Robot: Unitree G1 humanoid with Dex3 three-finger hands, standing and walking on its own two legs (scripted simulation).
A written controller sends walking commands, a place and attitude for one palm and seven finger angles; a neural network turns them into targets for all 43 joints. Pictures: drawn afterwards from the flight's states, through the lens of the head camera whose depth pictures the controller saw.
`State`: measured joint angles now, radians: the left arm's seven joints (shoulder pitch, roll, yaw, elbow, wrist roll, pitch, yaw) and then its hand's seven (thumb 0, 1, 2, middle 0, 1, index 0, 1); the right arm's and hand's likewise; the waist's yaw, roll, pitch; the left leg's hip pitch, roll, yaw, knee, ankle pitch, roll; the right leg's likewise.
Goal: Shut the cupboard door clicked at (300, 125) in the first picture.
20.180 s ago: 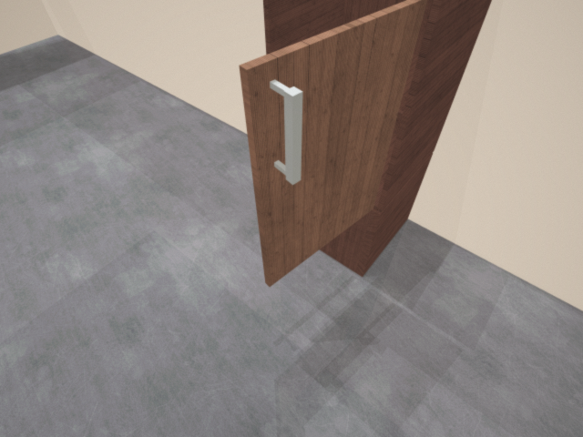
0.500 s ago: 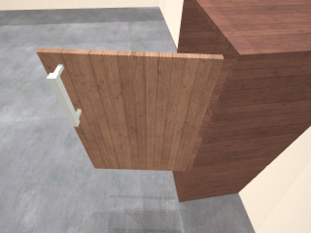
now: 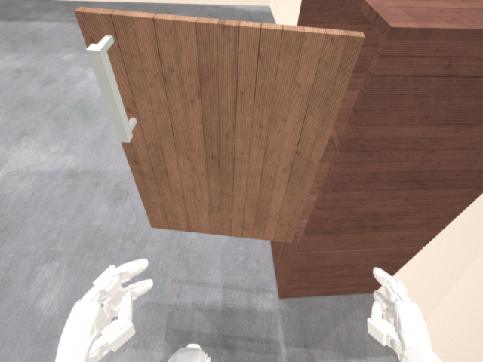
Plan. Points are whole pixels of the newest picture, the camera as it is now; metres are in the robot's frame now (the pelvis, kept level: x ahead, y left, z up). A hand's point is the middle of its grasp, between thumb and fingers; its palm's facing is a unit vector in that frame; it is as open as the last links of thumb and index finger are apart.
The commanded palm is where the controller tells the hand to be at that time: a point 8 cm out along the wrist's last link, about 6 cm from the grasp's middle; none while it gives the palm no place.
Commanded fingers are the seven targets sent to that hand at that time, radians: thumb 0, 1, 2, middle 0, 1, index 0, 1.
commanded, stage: raise the hand and make a fist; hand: left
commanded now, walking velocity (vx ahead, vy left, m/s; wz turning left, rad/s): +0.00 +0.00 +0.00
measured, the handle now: (117, 92) +0.48 +0.26 +0.19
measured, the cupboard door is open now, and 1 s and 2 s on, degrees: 80 80 80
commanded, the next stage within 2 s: bring the fist close to the handle in 1.48 s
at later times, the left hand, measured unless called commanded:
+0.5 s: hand (86, 246) +0.23 +0.23 +0.13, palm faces +0.12 -0.99 -0.08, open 3.8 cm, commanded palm +0.20 +0.26 +0.12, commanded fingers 0.00 0.90 0.90 -1.06 -1.24 -1.06 -1.24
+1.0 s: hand (76, 222) +0.24 +0.23 +0.17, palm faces -0.03 -1.00 -0.07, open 3.1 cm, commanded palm +0.22 +0.29 +0.19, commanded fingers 0.00 0.90 0.90 -1.30 -1.50 -1.30 -1.50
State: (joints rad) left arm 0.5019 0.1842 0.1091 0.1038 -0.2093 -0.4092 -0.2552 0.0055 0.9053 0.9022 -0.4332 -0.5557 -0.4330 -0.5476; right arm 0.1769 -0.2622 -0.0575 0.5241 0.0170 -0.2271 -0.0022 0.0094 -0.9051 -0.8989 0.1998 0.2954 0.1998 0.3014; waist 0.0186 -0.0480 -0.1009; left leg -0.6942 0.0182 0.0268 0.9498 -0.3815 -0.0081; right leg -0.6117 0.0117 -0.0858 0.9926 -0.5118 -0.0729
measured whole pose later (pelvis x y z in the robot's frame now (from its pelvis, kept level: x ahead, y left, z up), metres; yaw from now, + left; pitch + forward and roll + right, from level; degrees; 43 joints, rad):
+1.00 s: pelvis +0.02 +0.04 +0.04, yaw +1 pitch +0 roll -1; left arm 0.28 0.29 0.16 -0.30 -0.28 0.09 -0.25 0.01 0.90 0.90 -1.27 -1.48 -1.27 -1.47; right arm 0.22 -0.23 0.09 0.55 0.06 -0.22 -0.07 0.01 -0.90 -0.90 0.20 0.30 0.20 0.30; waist 0.06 0.05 -0.04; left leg -0.37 -0.02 0.03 0.66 -0.29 0.05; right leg -0.25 0.00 -0.08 0.62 -0.37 -0.01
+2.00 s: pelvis +0.03 +0.01 +0.05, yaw +0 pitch +0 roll +0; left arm 0.05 0.31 0.26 -0.02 -0.30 0.11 -0.28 0.01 0.90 0.90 -1.30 -1.50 -1.30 -1.50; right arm 0.22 -0.27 0.06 0.63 0.07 -0.24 -0.09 0.01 -0.90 -0.90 0.20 0.30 0.20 0.30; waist 0.03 0.05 -0.04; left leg -0.29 0.01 0.03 0.56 -0.26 0.01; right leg -0.20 0.02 -0.07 0.57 -0.36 -0.05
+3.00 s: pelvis +0.04 +0.03 +0.05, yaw -1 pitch +1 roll +0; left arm -0.26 0.37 0.33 0.36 -0.25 0.01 -0.25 0.02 0.90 0.90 -1.30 -1.50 -1.30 -1.50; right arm 0.26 -0.27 0.03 0.65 0.08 -0.16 -0.08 0.01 -0.90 -0.90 0.20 0.30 0.20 0.30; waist -0.01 0.03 -0.04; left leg -0.31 0.00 0.06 0.55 -0.27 0.03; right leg -0.21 0.02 -0.04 0.53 -0.34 -0.03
